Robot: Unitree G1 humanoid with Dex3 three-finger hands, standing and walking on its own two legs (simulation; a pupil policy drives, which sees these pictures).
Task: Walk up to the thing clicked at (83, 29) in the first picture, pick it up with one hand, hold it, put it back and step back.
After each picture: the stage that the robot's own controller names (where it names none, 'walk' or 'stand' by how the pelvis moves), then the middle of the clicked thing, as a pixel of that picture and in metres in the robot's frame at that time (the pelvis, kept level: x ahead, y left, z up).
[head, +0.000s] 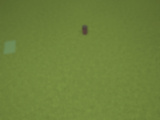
stand; (84, 30) +1.67 +0.03 -0.72
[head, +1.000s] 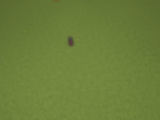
walk; (70, 41) +1.54 +0.30 -0.71
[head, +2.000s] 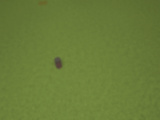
walk; (58, 63) +1.04 +0.36 -0.72
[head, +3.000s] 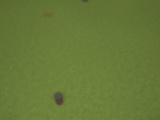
walk; (58, 98) +0.65 +0.25 -0.70
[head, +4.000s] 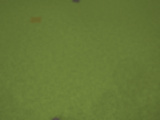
stand; out of the picture +0.42 +0.20 -0.69
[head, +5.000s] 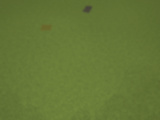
stand; out of the picture +0.39 +0.20 -0.71
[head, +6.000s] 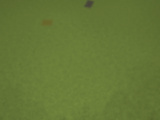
stand; out of the picture +0.39 +0.21 -0.71
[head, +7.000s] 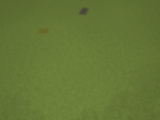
stand; out of the picture +0.39 +0.22 -0.73
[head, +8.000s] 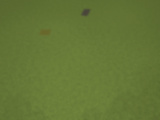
stand; out of the picture +0.37 +0.22 -0.73
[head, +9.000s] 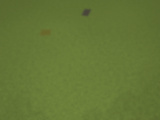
stand; out of the picture +0.37 +0.23 -0.73
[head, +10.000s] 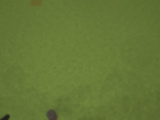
go down; (52, 116) +0.40 +0.22 -0.68
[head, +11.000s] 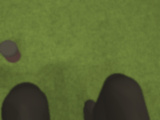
go down; (10, 52) +0.47 +0.24 -0.29
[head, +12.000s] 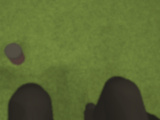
close in; (15, 54) +0.47 +0.24 -0.30
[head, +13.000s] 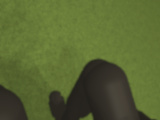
close in; out of the picture +0.45 +0.29 -0.23
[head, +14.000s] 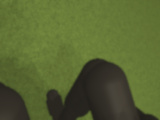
lift; out of the picture +0.43 +0.29 -0.23
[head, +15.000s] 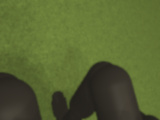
lift; out of the picture +0.40 +0.27 -0.23
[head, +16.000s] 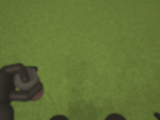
lift; (30, 85) +0.34 +0.19 -0.02
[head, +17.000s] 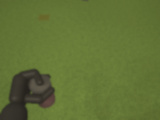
hold; (43, 91) +0.33 +0.16 +0.00
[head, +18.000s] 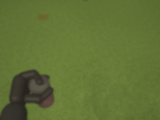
hold; (42, 92) +0.33 +0.17 -0.01
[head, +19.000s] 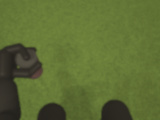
crouch; (30, 65) +0.41 +0.19 -0.09
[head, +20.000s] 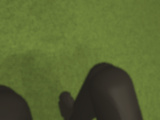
lower; out of the picture +0.44 +0.28 -0.22
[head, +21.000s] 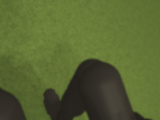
lower; out of the picture +0.43 +0.30 -0.24
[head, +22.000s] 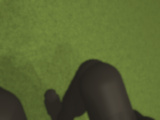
lower; out of the picture +0.43 +0.30 -0.24
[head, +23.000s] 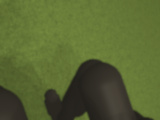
lower; out of the picture +0.43 +0.30 -0.24
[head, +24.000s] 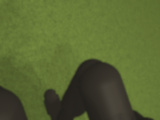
lower; out of the picture +0.43 +0.30 -0.24
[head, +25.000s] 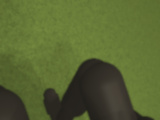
open; out of the picture +0.42 +0.29 -0.23
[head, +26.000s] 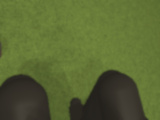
stand; out of the picture +0.43 +0.27 -0.26
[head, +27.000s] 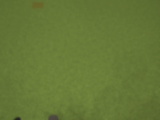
stand; out of the picture +0.39 +0.19 -0.62
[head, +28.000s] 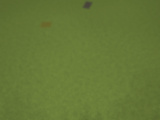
stand; out of the picture +0.38 +0.20 -0.67
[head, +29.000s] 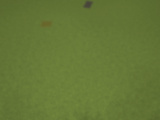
stand; out of the picture +0.37 +0.19 -0.67
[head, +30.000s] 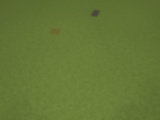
stand; out of the picture +0.40 +0.18 -0.72
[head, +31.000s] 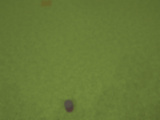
walk; (69, 106) +0.48 +0.15 -0.70
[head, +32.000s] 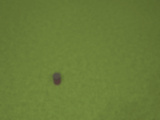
walk; (57, 79) +0.71 +0.20 -0.71
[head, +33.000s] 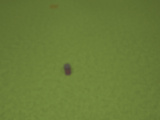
stand; (67, 69) +1.00 +0.23 -0.70
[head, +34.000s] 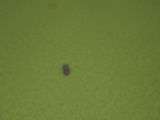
stand; (66, 69) +1.00 +0.22 -0.72
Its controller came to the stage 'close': yes
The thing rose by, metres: 0.70
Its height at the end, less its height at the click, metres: +0.00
